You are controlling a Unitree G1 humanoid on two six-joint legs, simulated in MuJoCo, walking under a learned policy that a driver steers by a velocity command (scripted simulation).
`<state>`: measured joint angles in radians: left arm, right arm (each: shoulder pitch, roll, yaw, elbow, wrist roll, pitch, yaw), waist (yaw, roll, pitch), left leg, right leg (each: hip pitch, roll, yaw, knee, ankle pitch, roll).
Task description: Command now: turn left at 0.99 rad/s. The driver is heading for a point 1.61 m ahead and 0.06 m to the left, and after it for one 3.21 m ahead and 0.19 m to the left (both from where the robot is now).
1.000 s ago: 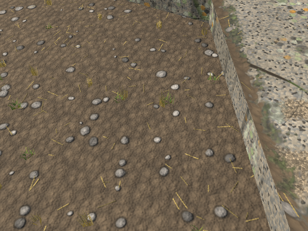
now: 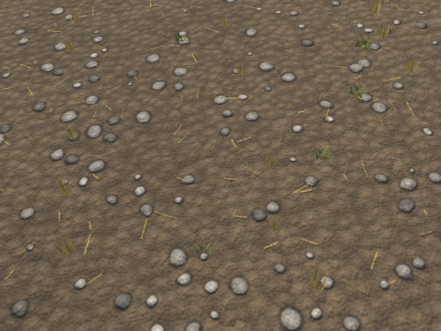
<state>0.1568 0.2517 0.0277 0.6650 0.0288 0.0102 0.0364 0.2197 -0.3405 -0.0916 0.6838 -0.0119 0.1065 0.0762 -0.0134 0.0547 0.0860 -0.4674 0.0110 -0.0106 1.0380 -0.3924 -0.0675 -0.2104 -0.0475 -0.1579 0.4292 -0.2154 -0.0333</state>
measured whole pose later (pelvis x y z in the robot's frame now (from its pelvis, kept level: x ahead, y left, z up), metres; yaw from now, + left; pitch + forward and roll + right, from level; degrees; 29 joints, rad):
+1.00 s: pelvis +0.04 +0.02 +0.00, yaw -2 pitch +2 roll +2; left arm 0.27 0.33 0.09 0.75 -0.01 0.06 0.00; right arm 0.10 -0.34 -0.03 0.73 -0.02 0.04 -0.01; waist 0.03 0.03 0.09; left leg -0.50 -0.03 -0.12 0.91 -0.36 -0.06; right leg -0.22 0.15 0.23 0.44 -0.21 -0.09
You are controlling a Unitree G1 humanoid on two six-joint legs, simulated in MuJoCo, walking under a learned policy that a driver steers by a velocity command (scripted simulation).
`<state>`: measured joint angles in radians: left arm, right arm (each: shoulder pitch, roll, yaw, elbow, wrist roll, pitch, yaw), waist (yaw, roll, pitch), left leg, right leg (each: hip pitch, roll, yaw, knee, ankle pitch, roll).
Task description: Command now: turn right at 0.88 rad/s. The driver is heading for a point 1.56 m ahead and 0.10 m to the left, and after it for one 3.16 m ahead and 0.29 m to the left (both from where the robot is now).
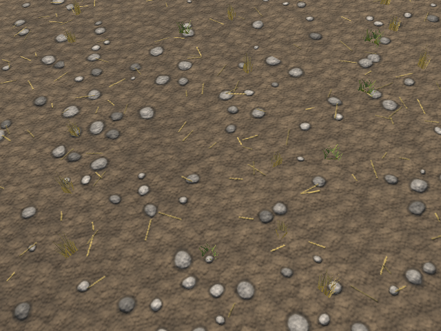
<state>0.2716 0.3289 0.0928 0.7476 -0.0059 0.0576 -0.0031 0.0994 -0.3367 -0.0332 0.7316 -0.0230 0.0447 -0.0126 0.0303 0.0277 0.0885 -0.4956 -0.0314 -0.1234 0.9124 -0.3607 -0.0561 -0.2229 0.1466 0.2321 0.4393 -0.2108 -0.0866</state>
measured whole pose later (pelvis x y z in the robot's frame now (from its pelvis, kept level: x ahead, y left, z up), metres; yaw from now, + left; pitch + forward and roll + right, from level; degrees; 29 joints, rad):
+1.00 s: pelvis +0.31 -0.01 -0.03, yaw +6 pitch +3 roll -1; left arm 0.47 0.29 0.03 0.91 0.04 -0.11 0.01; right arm 0.01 -0.33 -0.05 0.66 -0.03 0.01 0.11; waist 0.06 0.03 0.02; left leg -0.79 0.05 0.13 0.86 -0.09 0.13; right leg 0.26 -0.01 -0.28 0.15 -0.44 0.05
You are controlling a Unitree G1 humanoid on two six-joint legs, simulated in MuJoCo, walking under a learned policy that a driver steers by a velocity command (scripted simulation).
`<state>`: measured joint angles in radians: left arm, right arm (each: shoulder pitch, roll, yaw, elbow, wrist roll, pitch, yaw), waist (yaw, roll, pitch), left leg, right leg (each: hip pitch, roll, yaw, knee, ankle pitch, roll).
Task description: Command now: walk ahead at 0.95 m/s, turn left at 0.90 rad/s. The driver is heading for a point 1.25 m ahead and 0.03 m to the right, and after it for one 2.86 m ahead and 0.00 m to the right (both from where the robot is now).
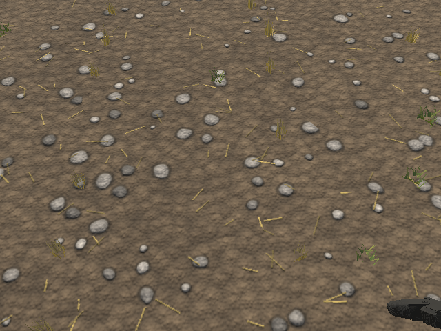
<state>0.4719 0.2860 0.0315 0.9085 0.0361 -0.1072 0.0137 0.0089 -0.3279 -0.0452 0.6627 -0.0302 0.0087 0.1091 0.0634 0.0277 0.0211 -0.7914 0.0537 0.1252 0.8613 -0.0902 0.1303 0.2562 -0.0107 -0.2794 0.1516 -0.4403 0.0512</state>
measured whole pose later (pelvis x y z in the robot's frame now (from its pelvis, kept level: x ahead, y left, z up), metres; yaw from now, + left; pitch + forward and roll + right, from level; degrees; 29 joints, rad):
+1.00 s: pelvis +0.95 +0.16 +0.00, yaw -8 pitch +3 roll +1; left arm 0.46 0.34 0.08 0.87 -0.01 -0.06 0.00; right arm -0.02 -0.26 0.03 0.59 -0.06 -0.10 -0.01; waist 0.13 -0.02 0.03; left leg -0.53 0.01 -0.02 0.59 -0.14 -0.02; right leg -0.08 0.14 0.23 0.92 -0.49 -0.12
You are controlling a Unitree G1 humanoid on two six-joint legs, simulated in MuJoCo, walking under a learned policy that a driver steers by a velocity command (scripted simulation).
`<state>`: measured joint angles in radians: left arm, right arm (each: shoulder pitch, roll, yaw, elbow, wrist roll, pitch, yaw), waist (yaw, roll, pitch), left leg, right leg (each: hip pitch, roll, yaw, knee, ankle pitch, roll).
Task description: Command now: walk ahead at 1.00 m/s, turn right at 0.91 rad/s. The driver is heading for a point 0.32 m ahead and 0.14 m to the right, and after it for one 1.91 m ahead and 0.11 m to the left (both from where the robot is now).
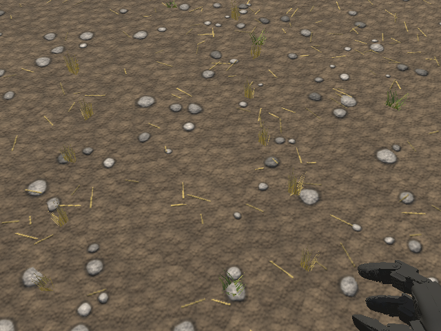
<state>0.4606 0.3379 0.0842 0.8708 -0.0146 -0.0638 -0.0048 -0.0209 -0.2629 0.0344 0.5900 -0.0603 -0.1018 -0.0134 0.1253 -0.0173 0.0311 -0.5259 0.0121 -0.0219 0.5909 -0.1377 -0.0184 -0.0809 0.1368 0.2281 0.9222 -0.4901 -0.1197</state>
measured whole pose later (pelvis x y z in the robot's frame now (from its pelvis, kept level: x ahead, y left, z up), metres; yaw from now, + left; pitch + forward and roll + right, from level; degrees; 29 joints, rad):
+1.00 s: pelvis +0.48 +0.03 +0.02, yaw +6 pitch +2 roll -2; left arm 0.14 0.28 0.05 0.71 0.03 0.04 0.02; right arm 0.25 -0.30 -0.08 0.67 0.00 0.06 0.00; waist -0.02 -0.03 0.05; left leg -0.33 -0.08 -0.05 0.51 -0.20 0.09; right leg -0.54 -0.02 0.01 1.09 -0.40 0.05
